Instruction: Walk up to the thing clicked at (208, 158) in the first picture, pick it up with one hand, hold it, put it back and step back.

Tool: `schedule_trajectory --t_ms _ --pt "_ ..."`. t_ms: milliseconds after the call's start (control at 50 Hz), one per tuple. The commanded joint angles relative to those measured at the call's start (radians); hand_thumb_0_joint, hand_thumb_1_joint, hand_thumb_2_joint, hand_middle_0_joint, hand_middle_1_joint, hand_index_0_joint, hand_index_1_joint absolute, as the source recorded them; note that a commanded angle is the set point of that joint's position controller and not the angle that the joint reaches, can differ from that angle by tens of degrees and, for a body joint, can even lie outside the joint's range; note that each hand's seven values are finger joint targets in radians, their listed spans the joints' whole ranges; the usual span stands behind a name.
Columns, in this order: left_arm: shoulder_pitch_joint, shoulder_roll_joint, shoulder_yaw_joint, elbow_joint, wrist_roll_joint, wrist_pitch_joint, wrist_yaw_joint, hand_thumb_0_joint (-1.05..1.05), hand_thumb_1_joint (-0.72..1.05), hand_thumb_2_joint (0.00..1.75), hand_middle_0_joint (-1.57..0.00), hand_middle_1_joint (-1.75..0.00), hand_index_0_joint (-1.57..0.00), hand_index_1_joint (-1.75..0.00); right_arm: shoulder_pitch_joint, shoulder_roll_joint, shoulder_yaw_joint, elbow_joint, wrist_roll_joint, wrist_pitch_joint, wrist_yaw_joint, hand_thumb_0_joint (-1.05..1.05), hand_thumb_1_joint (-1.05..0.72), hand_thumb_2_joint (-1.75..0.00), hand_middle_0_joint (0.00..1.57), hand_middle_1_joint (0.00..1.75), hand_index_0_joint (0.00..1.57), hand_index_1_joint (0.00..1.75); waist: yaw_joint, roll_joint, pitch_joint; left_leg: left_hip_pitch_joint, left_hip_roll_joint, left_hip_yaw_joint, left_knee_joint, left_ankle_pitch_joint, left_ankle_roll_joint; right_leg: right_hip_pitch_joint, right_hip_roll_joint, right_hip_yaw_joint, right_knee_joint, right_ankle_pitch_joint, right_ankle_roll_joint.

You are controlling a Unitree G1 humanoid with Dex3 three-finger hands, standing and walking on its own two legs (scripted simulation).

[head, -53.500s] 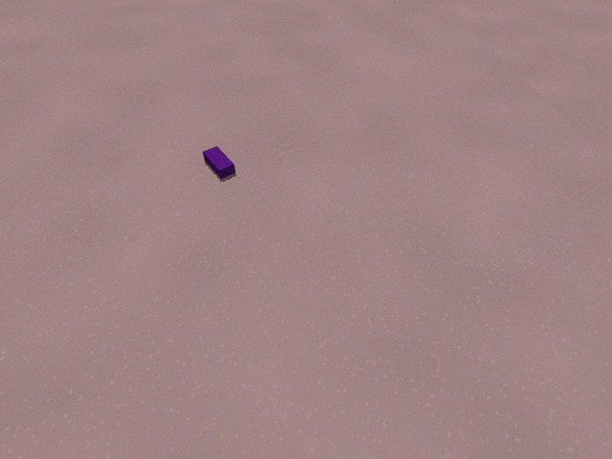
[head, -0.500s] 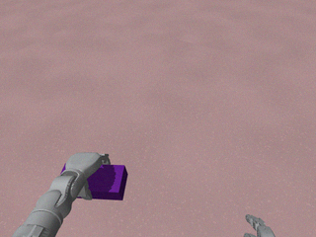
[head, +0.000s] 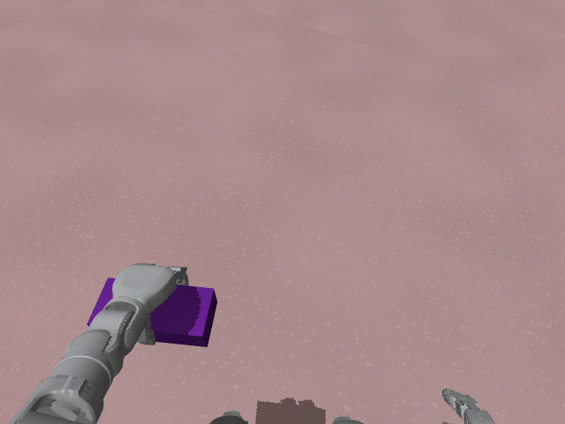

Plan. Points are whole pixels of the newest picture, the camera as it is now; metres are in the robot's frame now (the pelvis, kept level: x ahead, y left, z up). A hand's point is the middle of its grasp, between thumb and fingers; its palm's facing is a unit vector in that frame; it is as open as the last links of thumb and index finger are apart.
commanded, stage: crouch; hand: left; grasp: from above
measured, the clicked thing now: (157, 312) +0.32 +0.23 -0.12
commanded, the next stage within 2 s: lower in 1.52 s
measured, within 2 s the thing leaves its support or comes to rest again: neither
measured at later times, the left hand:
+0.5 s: hand (179, 320) +0.38 +0.25 -0.33, palm faces -0.46 +0.06 -0.89, open 11.0 cm
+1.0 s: hand (188, 324) +0.42 +0.27 -0.49, palm faces -0.46 +0.02 -0.89, open 11.0 cm
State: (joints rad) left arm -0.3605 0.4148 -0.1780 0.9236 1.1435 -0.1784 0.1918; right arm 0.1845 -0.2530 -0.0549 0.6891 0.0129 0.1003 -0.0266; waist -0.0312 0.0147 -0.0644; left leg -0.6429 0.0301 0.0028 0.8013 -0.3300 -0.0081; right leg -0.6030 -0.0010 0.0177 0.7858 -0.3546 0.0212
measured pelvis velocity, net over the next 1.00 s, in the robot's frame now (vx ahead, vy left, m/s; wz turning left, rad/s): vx -0.05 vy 0.01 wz -0.10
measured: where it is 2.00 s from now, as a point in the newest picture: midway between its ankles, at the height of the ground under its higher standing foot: outside the picture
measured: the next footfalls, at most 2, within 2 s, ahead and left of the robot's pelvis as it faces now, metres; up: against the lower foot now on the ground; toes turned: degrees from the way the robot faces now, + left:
none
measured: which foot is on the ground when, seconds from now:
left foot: down 0.00-1.00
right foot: down 0.00-1.00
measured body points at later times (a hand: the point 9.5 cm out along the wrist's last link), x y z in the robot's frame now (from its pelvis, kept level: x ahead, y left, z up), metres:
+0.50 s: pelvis -0.05 +0.01 -0.21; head +0.13 +0.03 +0.21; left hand +0.40 +0.24 -0.28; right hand -0.01 -0.27 -0.33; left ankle +0.04 +0.12 -0.70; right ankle +0.02 -0.13 -0.70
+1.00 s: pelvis -0.05 +0.01 -0.33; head +0.19 +0.05 +0.05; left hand +0.44 +0.27 -0.44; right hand +0.00 -0.28 -0.44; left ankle +0.04 +0.12 -0.70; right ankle +0.02 -0.13 -0.70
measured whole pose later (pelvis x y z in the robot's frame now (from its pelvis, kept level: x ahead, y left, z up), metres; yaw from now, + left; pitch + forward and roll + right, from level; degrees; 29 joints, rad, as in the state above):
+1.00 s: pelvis -0.05 +0.01 -0.33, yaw -6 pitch +37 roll -8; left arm -0.90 0.72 0.09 1.33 1.30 -0.26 0.33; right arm 0.14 -0.25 -0.01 0.72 -0.13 -0.03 0.11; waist -0.19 0.00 -0.12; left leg -2.14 0.03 -0.12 2.15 -0.67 0.00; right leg -2.04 0.03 -0.05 2.09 -0.71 0.04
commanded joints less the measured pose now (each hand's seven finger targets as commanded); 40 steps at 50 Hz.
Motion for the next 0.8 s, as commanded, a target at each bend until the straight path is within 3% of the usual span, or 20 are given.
schedule_trajectory --t_ms 0,60,120,160,220,280,320,360,400,520,580,660,720,780 --pt "-0.421 0.204 0.101 -0.040 0.047 0.005 0.145 0.00 0.54 0.83 -0.87 -0.81 -0.90 -0.78 0.073 -0.160 -0.070 -0.060 -0.016 -0.031 0.003 0.00 -0.90 -0.90 0.20 0.30 0.20 0.30 -0.054 0.015 -0.337 0.041 -0.034 0.012 0.134 0.146 0.016 -0.177 0.027 -0.019 0.067 0.146 -0.036" --pt "-0.461 0.221 0.120 0.027 0.061 0.014 0.183 0.00 0.57 0.79 -0.88 -0.80 -0.92 -0.76 0.091 -0.163 -0.074 -0.054 -0.027 -0.047 0.006 0.00 -0.89 -0.90 0.20 0.30 0.20 0.30 -0.048 0.042 -0.419 -0.086 -0.041 0.010 0.245 0.100 0.019 -0.277 0.029 -0.028 0.184 0.100 -0.041" --pt "-0.549 0.236 0.125 0.051 0.063 0.017 0.205 0.00 0.57 0.81 -0.89 -0.80 -0.92 -0.77 0.112 -0.169 -0.078 -0.048 -0.037 -0.062 0.001 0.00 -0.90 -0.90 0.20 0.30 0.20 0.30 -0.067 0.079 -0.490 -0.188 -0.037 -0.003 0.351 0.062 0.021 -0.412 0.034 -0.038 0.299 0.062 -0.050" --pt "-0.551 0.258 0.148 0.085 0.060 0.022 0.214 0.00 0.58 0.79 -0.89 -0.78 -0.93 -0.75 0.123 -0.177 -0.081 -0.043 -0.044 -0.072 -0.002 0.00 -0.89 -0.90 0.20 0.30 0.20 0.30 -0.059 0.086 -0.526 -0.257 -0.028 -0.023 0.404 0.028 0.020 -0.493 0.034 -0.047 0.374 0.024 -0.055" --pt "-0.623 0.309 0.168 0.069 0.066 0.021 0.211 0.00 0.56 0.80 -0.88 -0.79 -0.91 -0.76 0.130 -0.183 -0.083 -0.043 -0.049 -0.084 -0.006 0.00 -0.90 -0.90 0.20 0.30 0.20 0.30 -0.070 0.124 -0.597 -0.349 -0.025 -0.040 0.482 -0.041 0.018 -0.598 0.030 -0.052 0.471 -0.030 -0.057" --pt "-0.627 0.318 0.181 0.099 0.059 0.022 0.200 0.00 0.53 0.82 -0.85 -0.82 -0.89 -0.78 0.141 -0.187 -0.083 -0.038 -0.056 -0.096 -0.002 0.00 -0.90 -0.90 0.20 0.30 0.20 0.30 -0.083 0.109 -0.633 -0.435 -0.027 -0.051 0.550 -0.085 0.018 -0.681 0.026 -0.058 0.548 -0.071 -0.058" --pt "-0.644 0.375 0.208 0.101 0.071 0.015 0.187 0.00 0.53 0.83 -0.87 -0.81 -0.90 -0.78 0.142 -0.196 -0.084 -0.035 -0.060 -0.101 0.000 0.00 -0.90 -0.90 0.20 0.30 0.20 0.30 -0.081 0.134 -0.658 -0.470 -0.026 -0.061 0.588 -0.112 0.016 -0.746 0.026 -0.064 0.598 -0.103 -0.058" --pt "-0.670 0.386 0.215 0.100 0.073 0.004 0.182 0.00 0.55 0.83 -0.88 -0.81 -0.91 -0.78 0.150 -0.196 -0.082 -0.034 -0.065 -0.106 0.006 0.00 -0.90 -0.90 0.20 0.30 0.20 0.30 -0.090 0.135 -0.699 -0.505 -0.027 -0.069 0.637 -0.136 0.017 -0.796 0.027 -0.072 0.649 -0.126 -0.061" --pt "-0.683 0.374 0.215 0.138 0.069 -0.010 0.173 0.00 0.58 0.84 -0.89 -0.83 -0.93 -0.79 0.157 -0.199 -0.075 -0.020 -0.075 -0.117 0.017 0.00 -0.90 -0.90 0.20 0.30 0.20 0.30 -0.113 0.127 -0.680 -0.560 -0.025 -0.095 0.684 -0.142 0.018 -0.881 0.023 -0.082 0.707 -0.135 -0.057" --pt "-0.750 0.469 0.265 0.155 0.092 -0.060 0.185 0.00 0.63 0.86 -0.93 -0.83 -0.97 -0.79 0.162 -0.197 -0.055 -0.010 -0.091 -0.136 0.045 0.00 -0.90 -0.90 0.20 0.30 0.20 0.30 -0.121 0.152 -0.728 -0.701 -0.035 -0.074 0.825 -0.215 0.027 -0.984 0.027 -0.084 0.801 -0.189 -0.058" --pt "-0.828 0.498 0.279 0.117 0.103 -0.079 0.197 0.00 0.64 0.87 -0.95 -0.83 -0.98 -0.80 0.168 -0.201 -0.049 0.002 -0.102 -0.144 0.058 0.00 -0.90 -0.90 0.20 0.30 0.20 0.30 -0.133 0.215 -0.799 -0.699 -0.034 -0.067 0.895 -0.169 0.027 -1.032 0.028 -0.087 0.861 -0.154 -0.058" --pt "-0.847 0.535 0.300 0.151 0.122 -0.086 0.210 0.00 0.64 0.86 -0.95 -0.82 -0.98 -0.79 0.185 -0.210 -0.042 0.020 -0.114 -0.146 0.078 0.00 -0.91 -0.90 0.20 0.30 0.20 0.30 -0.137 0.242 -0.832 -0.689 -0.024 -0.073 0.977 -0.065 0.027 -1.086 0.030 -0.102 0.937 -0.086 -0.055" --pt "-0.841 0.529 0.299 0.189 0.129 -0.083 0.212 0.00 0.62 0.83 -0.93 -0.81 -0.97 -0.77 0.189 -0.208 -0.035 0.029 -0.122 -0.145 0.091 0.00 -0.91 -0.90 0.20 0.30 0.20 0.30 -0.140 0.265 -0.800 -0.733 -0.023 -0.071 1.013 -0.057 0.024 -1.118 0.029 -0.107 0.976 -0.077 -0.056" --pt "-0.851 0.565 0.319 0.195 0.140 -0.080 0.206 0.00 0.62 0.85 -0.94 -0.81 -0.98 -0.78 0.192 -0.219 -0.039 0.024 -0.128 -0.141 0.103 0.00 -0.91 -0.90 0.20 0.30 0.20 0.30 -0.139 0.293 -0.817 -0.723 -0.016 -0.076 1.046 -0.038 0.021 -1.145 0.033 -0.118 1.017 -0.074 -0.056"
